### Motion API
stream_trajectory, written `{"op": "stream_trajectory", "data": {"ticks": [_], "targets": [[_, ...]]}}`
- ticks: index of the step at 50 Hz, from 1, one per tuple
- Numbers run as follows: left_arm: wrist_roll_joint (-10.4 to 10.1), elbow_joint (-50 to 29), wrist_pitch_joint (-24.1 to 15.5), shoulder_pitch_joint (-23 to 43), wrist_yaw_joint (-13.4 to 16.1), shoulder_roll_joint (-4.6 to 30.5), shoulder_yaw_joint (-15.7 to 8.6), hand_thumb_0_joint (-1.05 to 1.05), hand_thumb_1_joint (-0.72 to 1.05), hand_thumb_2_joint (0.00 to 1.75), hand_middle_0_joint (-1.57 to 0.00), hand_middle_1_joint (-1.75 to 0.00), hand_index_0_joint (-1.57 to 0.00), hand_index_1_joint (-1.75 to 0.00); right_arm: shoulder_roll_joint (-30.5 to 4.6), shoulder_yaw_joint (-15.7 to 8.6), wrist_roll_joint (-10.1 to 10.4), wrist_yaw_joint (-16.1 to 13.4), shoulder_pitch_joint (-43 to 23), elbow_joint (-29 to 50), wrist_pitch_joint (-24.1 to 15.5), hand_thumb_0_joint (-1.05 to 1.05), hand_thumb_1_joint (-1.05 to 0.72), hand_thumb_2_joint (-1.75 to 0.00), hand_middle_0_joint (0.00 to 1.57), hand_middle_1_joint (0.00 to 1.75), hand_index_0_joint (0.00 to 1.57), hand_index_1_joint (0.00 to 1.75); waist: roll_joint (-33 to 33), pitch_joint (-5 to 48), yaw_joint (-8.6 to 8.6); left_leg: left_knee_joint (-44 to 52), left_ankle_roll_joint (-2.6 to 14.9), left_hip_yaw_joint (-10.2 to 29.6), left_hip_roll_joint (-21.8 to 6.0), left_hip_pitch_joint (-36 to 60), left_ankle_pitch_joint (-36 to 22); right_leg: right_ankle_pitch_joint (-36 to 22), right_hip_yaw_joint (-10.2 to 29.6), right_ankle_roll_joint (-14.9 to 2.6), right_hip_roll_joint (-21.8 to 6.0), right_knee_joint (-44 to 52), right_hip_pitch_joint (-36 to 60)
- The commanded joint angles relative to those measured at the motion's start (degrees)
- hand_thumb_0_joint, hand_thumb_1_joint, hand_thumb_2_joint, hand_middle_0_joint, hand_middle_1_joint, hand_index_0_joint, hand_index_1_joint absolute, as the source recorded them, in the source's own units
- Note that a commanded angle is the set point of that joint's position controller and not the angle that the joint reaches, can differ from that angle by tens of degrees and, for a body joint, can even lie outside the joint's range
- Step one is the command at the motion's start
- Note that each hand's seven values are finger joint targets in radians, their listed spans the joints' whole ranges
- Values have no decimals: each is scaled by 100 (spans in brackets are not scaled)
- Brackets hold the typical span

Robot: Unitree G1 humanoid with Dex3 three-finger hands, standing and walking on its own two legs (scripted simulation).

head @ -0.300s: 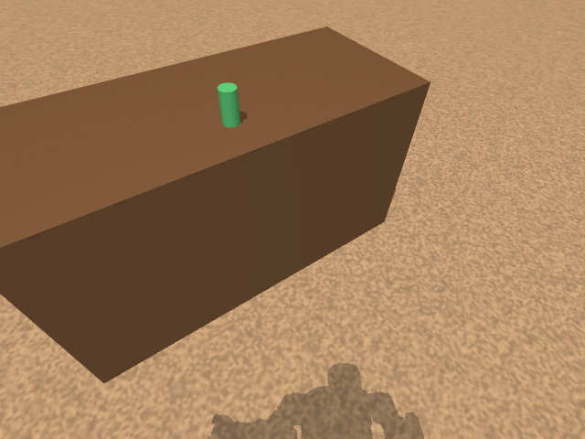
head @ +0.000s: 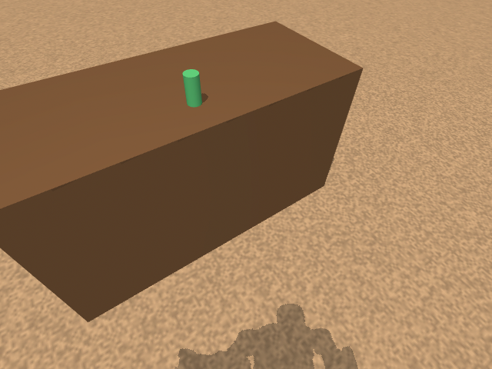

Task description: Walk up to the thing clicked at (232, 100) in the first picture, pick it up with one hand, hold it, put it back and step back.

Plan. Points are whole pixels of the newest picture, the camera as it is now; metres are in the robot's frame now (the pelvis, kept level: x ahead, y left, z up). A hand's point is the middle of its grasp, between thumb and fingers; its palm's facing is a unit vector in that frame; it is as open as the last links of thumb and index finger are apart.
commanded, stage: stand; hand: right
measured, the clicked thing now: (192, 88) +0.90 +0.16 -0.03
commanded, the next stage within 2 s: walk up in 0.82 s
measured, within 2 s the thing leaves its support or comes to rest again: neither
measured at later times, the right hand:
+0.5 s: hand out of the picture +0.08 -0.25 -0.16, palm faces -0.05 +0.94 -0.33, open 7.4 cm
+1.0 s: hand out of the picture +0.11 -0.26 -0.14, palm faces -0.17 +0.92 -0.36, open 7.4 cm
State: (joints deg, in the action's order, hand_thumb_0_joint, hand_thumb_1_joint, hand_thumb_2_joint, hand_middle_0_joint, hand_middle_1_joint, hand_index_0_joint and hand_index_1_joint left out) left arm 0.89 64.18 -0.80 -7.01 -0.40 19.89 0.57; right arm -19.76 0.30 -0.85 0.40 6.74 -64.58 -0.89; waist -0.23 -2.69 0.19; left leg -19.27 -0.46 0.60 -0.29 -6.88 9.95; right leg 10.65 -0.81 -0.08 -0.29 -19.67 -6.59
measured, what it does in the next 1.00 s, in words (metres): lifts its left foot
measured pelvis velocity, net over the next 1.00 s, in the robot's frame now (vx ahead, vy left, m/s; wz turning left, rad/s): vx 0.03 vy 0.01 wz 0.12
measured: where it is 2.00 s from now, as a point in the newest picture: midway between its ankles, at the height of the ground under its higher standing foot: (221, 329)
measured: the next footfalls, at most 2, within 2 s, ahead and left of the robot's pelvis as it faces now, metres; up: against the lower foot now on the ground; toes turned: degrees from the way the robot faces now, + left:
left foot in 1.14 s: +0.16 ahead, +0.23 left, +0.00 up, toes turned +17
right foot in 1.56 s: +0.41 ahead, -0.02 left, +0.00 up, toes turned +17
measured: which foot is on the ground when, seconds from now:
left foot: down 0.00-0.86, up 0.88-1.00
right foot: down 0.00-1.00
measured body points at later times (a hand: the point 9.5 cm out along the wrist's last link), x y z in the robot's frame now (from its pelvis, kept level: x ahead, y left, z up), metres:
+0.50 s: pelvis +0.01 +0.00 +0.00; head +0.01 -0.01 +0.45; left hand +0.07 +0.30 -0.13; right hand +0.08 -0.30 -0.14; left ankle +0.01 +0.12 -0.75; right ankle +0.00 -0.12 -0.75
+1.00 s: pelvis +0.03 +0.01 +0.00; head +0.04 +0.02 +0.45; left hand +0.07 +0.34 -0.12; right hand +0.12 -0.30 -0.12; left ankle +0.04 +0.15 -0.71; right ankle +0.00 -0.12 -0.75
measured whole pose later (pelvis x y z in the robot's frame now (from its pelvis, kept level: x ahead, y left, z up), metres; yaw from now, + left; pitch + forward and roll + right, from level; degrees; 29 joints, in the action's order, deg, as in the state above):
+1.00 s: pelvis +0.03 +0.01 +0.00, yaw +7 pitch -2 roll -1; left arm 3.1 55.6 -2.8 -10.6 -2.1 22.2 -5.3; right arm -22.3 -3.8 -2.4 4.4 13.5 -58.1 1.7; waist 1.0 -2.7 1.9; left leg -47.6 0.7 -0.7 -3.2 -23.3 22.5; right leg 15.3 -7.5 -1.5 -2.5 -20.0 -3.4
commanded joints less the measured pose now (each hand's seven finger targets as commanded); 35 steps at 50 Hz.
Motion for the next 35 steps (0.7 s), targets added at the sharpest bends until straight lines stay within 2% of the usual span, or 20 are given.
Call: {"op": "stream_trajectory", "data": {"ticks": [1, 4, 7, 9, 12, 15, 27, 31, 32, 35], "targets": [[-28, -331, -111, 236, 89, 1214, -247, 0, 90, 90, -20, -30, -20, -30, -1244, -214, 33, -95, -291, 359, -117, 0, -90, -90, 20, 30, 20, 30, -33, 425, 22, 257, 203, 512, -671, 74, -758, -755, 558, -134, -710, 322, 54], [-36, -310, -103, 256, 92, 1214, -247, 0, 90, 90, -20, -30, -20, -30, -1224, -208, 39, -102, -268, 325, -114, 0, -90, -90, 20, 30, 20, 30, 24, 379, 5, 268, 188, 516, -686, 139, -728, -647, 560, -142, -707, 345, -34], [-29, -305, -87, 237, 87, 1187, -250, 0, 90, 90, -20, -30, -20, -30, -1232, -200, 34, -101, -256, 328, -101, 0, -90, -90, 20, 30, 20, 30, -30, 230, 18, 370, 173, 530, -650, -89, -447, -479, 542, -135, -689, 380, 13], [-39, -293, -90, 240, 86, 1195, -252, 0, 90, 90, -20, -30, -20, -30, -1243, -198, 40, -99, -269, 340, -110, 0, -90, -90, 20, 30, 20, 30, -14, 315, 20, 349, 184, 544, -684, 0, -610, -543, 541, -142, -704, 339, 51], [-29, -298, -103, 186, 86, 1218, -259, 0, 90, 90, -20, -30, -20, -30, -1247, -216, 40, -98, -293, 352, -104, 0, -90, -90, 20, 30, 20, 30, 10, 412, 28, 266, 206, 515, -672, 135, -553, -521, 573, -142, -726, 405, -4], [-39, -285, -100, 239, 84, 1209, -262, 0, 90, 90, -20, -30, -20, -30, -1198, -190, 45, -94, -231, 323, -96, 0, -90, -90, 20, 30, 20, 30, 63, 235, 11, 341, 177, 533, -646, 3, -470, -430, 579, -151, -710, 445, -35], [-33, -316, -115, 238, 93, 1242, -280, 0, 90, 90, -20, -30, -20, -30, -1221, -185, 33, -111, -229, 359, -103, 0, -90, -90, 20, 30, 20, 30, 22, 452, -3, 240, 184, 510, -693, 153, -937, -964, 562, -138, -748, 385, 140], [-39, -293, -113, 240, 102, 1234, -271, 0, 90, 90, -20, -30, -20, -30, -1202, -187, 39, -106, -224, 346, -74, 0, -90, -90, 20, 30, 20, 30, 75, 328, -14, 259, 169, 513, -665, 123, -717, -726, 559, -125, -733, 469, 23], [-29, -307, -113, 238, 105, 1228, -275, 0, 90, 90, -20, -30, -20, -30, -1236, -205, 38, -110, -267, 369, -70, 0, -90, -90, 20, 30, 20, 30, 47, 390, -9, 219, 188, 487, -672, 190, -770, -858, 562, -137, -744, 472, 74], [-35, -284, -104, 243, 102, 1215, -280, 0, 90, 90, -20, -30, -20, -30, -1191, -173, 42, -104, -184, 346, -80, 0, -90, -90, 20, 30, 20, 30, 25, 249, -13, 326, 168, 530, -674, -2, -743, -776, 529, -119, -718, 439, 130]]}}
